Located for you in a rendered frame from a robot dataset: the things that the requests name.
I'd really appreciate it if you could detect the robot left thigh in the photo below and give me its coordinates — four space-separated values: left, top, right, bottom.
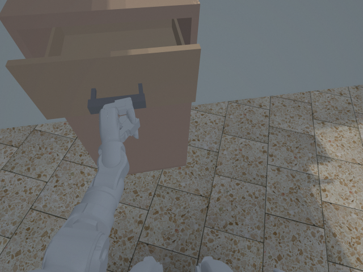
129 260 163 272

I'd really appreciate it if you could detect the left robot upper arm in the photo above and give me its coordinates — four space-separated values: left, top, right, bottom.
28 227 109 272

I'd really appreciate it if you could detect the left robot shin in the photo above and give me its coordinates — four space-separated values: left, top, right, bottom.
143 256 156 262

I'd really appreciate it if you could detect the drawer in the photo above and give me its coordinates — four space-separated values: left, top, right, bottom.
6 19 201 120

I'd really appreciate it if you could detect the left robot forearm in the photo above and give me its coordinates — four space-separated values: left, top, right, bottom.
42 141 129 269

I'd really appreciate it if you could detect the handle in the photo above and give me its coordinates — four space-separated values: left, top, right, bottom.
87 83 146 114

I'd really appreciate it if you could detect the left robot hand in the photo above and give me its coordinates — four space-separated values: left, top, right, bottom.
99 97 140 144

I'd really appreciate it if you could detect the cabinet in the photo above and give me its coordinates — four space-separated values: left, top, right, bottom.
0 0 200 175

